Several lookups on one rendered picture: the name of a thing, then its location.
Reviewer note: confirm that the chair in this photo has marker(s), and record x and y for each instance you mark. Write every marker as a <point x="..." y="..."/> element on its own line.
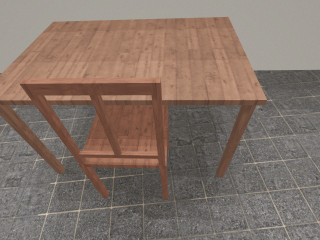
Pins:
<point x="121" y="136"/>

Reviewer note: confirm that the table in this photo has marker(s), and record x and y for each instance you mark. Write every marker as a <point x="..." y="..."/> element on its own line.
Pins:
<point x="200" y="62"/>

